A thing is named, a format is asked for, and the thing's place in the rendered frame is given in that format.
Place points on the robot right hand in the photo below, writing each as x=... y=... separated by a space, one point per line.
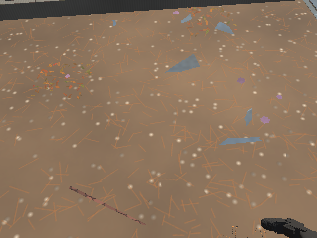
x=288 y=226

